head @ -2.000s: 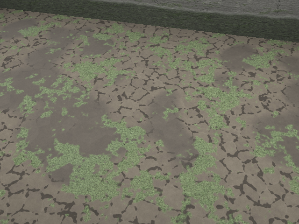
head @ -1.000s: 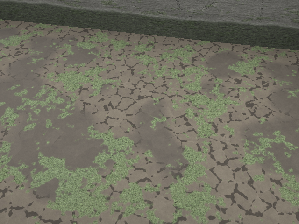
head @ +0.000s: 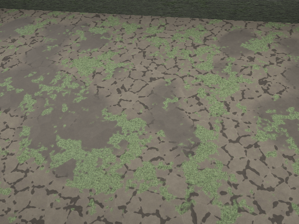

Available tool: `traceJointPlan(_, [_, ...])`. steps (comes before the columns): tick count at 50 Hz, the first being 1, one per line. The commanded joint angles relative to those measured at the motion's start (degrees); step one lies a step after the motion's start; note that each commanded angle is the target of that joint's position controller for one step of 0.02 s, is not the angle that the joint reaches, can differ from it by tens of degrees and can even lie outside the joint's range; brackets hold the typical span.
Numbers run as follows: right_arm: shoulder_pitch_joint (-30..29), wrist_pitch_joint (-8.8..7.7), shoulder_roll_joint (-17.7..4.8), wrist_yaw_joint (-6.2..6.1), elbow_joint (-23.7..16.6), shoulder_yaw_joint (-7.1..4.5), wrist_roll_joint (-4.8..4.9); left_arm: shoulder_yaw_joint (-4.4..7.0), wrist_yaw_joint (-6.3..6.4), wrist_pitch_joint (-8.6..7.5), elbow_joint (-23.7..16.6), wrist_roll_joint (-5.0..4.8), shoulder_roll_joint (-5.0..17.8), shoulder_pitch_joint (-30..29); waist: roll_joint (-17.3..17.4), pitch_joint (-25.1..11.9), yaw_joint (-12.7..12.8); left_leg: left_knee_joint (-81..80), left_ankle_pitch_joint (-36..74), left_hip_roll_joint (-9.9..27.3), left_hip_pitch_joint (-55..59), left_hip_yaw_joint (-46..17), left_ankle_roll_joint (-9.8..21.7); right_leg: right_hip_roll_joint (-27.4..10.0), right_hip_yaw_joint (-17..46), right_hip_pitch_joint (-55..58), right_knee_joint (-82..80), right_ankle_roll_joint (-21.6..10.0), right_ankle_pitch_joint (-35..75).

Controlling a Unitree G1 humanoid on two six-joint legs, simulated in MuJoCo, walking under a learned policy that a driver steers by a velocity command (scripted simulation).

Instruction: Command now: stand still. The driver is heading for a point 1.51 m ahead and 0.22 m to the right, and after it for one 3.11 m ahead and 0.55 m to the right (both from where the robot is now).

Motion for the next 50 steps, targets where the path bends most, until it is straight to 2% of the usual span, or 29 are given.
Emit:
traceJointPlan(1, [2.67,-0.12,-4.95,-0.88,-1.57,-2.43,0.18,0.79,-0.54,-3.02,-5.86,-1.43,5.06,-4.92,-6.00,-1.90,-3.61,17.88,-0.97,0.50,-4.42,-9.02,-2.94,-15.11,20.62,0.87,-20.98,-10.54,-9.02])
traceJointPlan(2, [5.14,0.33,-3.59,-0.88,-0.67,-2.10,-0.16,-0.05,-0.75,-3.66,-5.73,-2.42,3.14,-6.29,-6.19,-1.93,-4.93,16.18,1.71,1.30,-3.40,-9.13,-4.16,-13.32,18.79,1.29,-22.01,-8.50,-13.73])
traceJointPlan(3, [0.91,0.98,-3.21,-0.05,-0.57,-2.33,-1.95,-0.04,-1.47,-4.53,-5.72,-3.93,1.45,-7.30,-7.13,-1.73,-3.87,5.67,7.17,-0.49,-2.33,-5.57,-4.40,-9.78,12.02,0.83,-22.42,-4.29,-6.55])
traceJointPlan(4, [0.15,1.47,-1.58,0.27,-0.48,-1.64,-2.12,0.11,-1.82,-4.91,-5.08,-3.82,2.22,-6.42,-8.16,-2.17,-3.20,-0.82,9.02,-0.01,0.99,-3.28,-4.84,-8.08,10.13,2.57,-21.48,-2.81,-3.97])
traceJointPlan(6, [0.02,2.00,0.06,0.47,0.15,-0.74,-2.08,1.00,-2.10,-4.90,-3.58,-3.36,3.91,-2.64,-9.72,-3.34,-0.99,-11.12,7.63,-0.13,6.49,0.61,-4.71,-7.31,9.71,4.53,-20.56,-2.51,-5.10])
traceJointPlan(8, [-0.04,2.04,-0.17,0.11,0.14,-0.39,-2.03,1.75,-2.33,-3.87,-2.94,-3.08,5.21,-0.54,-11.20,-2.32,0.54,-17.99,4.20,-0.44,8.96,2.87,-3.54,-8.61,12.63,4.76,-20.39,-3.49,-11.02])
traceJointPlan(9, [0.41,1.80,0.01,-0.06,0.27,-0.10,-2.06,1.87,-2.32,-3.33,-3.04,-3.14,5.08,-0.51,-11.18,-1.46,0.86,-20.96,4.78,-0.23,10.41,3.57,-2.63,-9.42,14.25,3.92,-20.39,-4.12,-13.60])
traceJointPlan(10, [0.96,1.32,0.40,-0.04,1.01,0.01,-1.88,2.23,-2.32,-3.54,-3.72,-4.10,5.56,-1.76,-9.81,-1.35,-0.12,-23.89,9.07,-0.78,12.86,5.89,-1.68,-9.81,15.41,2.67,-19.33,-4.24,-16.97])
traceJointPlan(11, [1.86,0.67,0.55,-0.06,1.39,0.25,-2.27,2.35,-2.20,-3.69,-3.94,-4.49,5.29,-1.84,-8.85,-1.36,-0.25,-24.77,10.05,-0.36,15.07,5.84,-0.49,-9.54,16.00,1.07,-18.86,-3.85,-18.11])
traceJointPlan(12, [3.31,-0.13,0.78,-0.08,1.70,0.51,-2.83,2.30,-2.07,-4.02,-4.36,-4.58,4.51,-2.70,-8.33,-1.69,-0.83,-23.47,9.82,1.01,17.44,4.49,0.85,-9.18,16.20,-0.96,-17.22,-3.54,-16.95])
traceJointPlan(13, [3.87,-1.06,-0.89,0.17,1.62,0.13,-2.64,2.13,-2.09,-4.40,-5.38,-4.54,3.46,-4.82,-4.94,-2.02,-1.52,-20.33,7.90,0.85,14.41,2.90,2.41,-6.79,12.69,-0.54,-15.67,-2.75,-16.07])
traceJointPlan(15, [1.97,-2.49,-0.56,0.44,0.52,0.55,-2.16,1.98,-2.43,-4.73,-6.94,-3.70,2.16,-8.52,-0.72,-0.06,-1.70,-24.61,2.23,3.19,9.52,-2.26,4.82,-3.22,6.62,-0.93,-8.70,-1.24,-10.92])
traceJointPlan(17, [-0.40,-3.06,-2.28,0.48,-0.93,0.19,-1.85,1.75,-2.87,-5.04,-7.37,-3.07,0.77,-8.08,5.18,1.10,-0.34,-30.26,-3.39,6.84,5.79,-9.68,6.29,0.80,0.49,0.39,0.21,0.46,-2.25])
traceJointPlan(18, [-1.40,-3.07,-2.89,0.59,-1.72,0.00,-1.68,1.75,-2.92,-5.24,-7.39,-2.57,0.94,-7.28,6.11,2.13,-0.01,-31.24,-3.10,8.28,5.34,-12.13,7.07,1.09,-0.68,-0.20,1.48,0.67,-0.36])
traceJointPlan(20, [-2.16,-3.01,-2.69,0.72,-2.55,-0.01,-1.44,1.86,-2.98,-5.69,-7.24,-2.13,1.04,-6.33,4.03,1.74,0.23,-29.52,1.28,8.35,5.49,-11.79,7.28,0.70,-0.90,1.57,1.08,0.50,0.20])
traceJointPlan(22, [-2.57,-3.08,-1.87,0.70,-3.01,0.13,-1.33,1.97,-3.00,-5.92,-7.13,-2.27,0.78,-5.93,1.15,0.34,0.47,-25.99,4.95,6.02,4.66,-8.21,6.08,0.15,0.74,5.76,-0.02,-0.18,0.20])
traceJointPlan(24, [-3.30,-3.21,-0.39,0.68,-3.69,0.42,-1.41,2.30,-2.84,-5.89,-7.11,-2.66,1.62,-5.68,-3.50,-0.03,0.63,-20.39,7.90,2.40,2.87,-2.64,4.15,-2.26,5.22,9.16,-2.87,-1.60,0.62])
traceJointPlan(25, [-1.65,-3.42,0.41,0.38,-3.98,0.69,-2.35,2.64,-2.55,-5.55,-6.25,-2.24,2.69,-3.61,-8.01,-0.54,0.57,-15.50,10.64,1.09,3.00,0.67,2.95,-5.46,9.76,9.70,-5.32,-2.94,3.75])
traceJointPlan(26, [-0.77,-3.47,0.34,0.28,-4.02,0.63,-2.79,3.01,-2.37,-5.28,-5.84,-2.48,3.83,-2.09,-10.29,-1.31,0.72,-12.51,10.69,0.65,2.41,2.38,2.18,-8.51,14.42,10.58,-7.24,-5.02,5.95])
traceJointPlan(27, [-0.55,-3.52,0.05,0.27,-4.10,0.57,-2.87,3.16,-2.26,-5.10,-5.82,-2.73,4.24,-2.22,-10.50,-1.24,0.65,-12.11,10.60,0.92,1.58,3.36,1.68,-10.12,16.75,11.06,-7.59,-6.54,8.81])
traceJointPlan(29, [-0.17,-3.92,0.19,0.72,-3.84,0.55,-2.53,3.11,-2.10,-5.17,-5.94,-2.77,4.07,-3.79,-9.45,-2.51,-0.03,-13.90,11.43,1.29,4.46,4.12,1.34,-9.73,16.01,10.21,-6.53,-7.09,12.87])
traceJointPlan(33, [0.34,-3.80,0.51,0.65,-3.19,0.58,-2.24,2.87,-1.90,-5.28,-6.36,-2.68,2.39,-6.67,-4.77,-5.31,-1.32,-15.04,22.74,1.48,12.99,3.01,2.59,-3.78,6.99,7.40,0.57,-3.48,22.24])
traceJointPlan(37, [-2.00,-3.12,-0.51,0.49,-3.90,0.43,-1.60,2.94,-1.95,-5.14,-6.79,-2.02,1.86,-6.70,0.78,-4.64,-0.84,-15.69,33.92,3.78,14.89,-0.46,4.65,-0.24,1.22,4.15,5.23,-0.33,16.47])
traceJointPlan(38, [-2.43,-2.98,-0.69,0.50,-4.10,0.38,-1.48,2.98,-1.94,-5.15,-6.84,-1.92,1.93,-6.62,1.06,-4.28,-0.76,-15.71,35.13,4.16,14.71,-0.98,4.96,-0.03,0.77,3.87,5.33,0.03,15.37])
traceJointPlan(39, [-3.16,-2.56,0.16,0.04,-4.24,0.71,-1.82,2.64,-1.51,-4.87,-7.12,-1.64,1.12,-7.22,0.26,-4.21,-0.21,-15.95,38.82,4.31,15.61,-1.13,4.64,0.17,0.45,4.86,3.72,0.36,17.50])
traceJointPlan(42, [-3.76,-2.16,0.06,-0.22,-4.34,0.66,-1.79,2.66,-1.22,-4.46,-6.54,-1.91,1.07,-6.90,-0.98,-4.39,0.13,-15.61,37.62,3.12,14.72,0.13,3.53,-0.27,1.15,8.13,2.96,0.10,19.46])
traceJointPlan(43, [-3.47,-2.43,-0.67,0.27,-4.36,0.37,-1.45,3.04,-1.59,-4.57,-6.05,-2.08,1.92,-6.16,-0.86,-4.57,-0.26,-15.12,33.21,2.79,13.05,0.58,3.61,-0.91,1.84,8.56,4.13,-0.46,17.44])
traceJointPlan(44, [-3.85,-2.58,-0.36,0.51,-4.50,0.45,-1.48,3.07,-1.72,-4.57,-6.16,-2.17,1.92,-6.46,-1.22,-4.55,-0.05,-15.05,31.79,2.71,12.29,0.63,3.59,-1.28,2.21,8.91,4.15,-0.81,17.60])
traceJointPlan(50, [-4.07,-3.07,0.28,0.93,-5.07,0.72,-1.47,2.76,-1.81,-4.78,-6.84,-2.29,0.77,-8.99,-2.62,-3.22,-0.46,-16.48,27.23,3.01,10.76,-0.01,3.89,-1.36,2.41,6.96,3.74,-0.68,12.76])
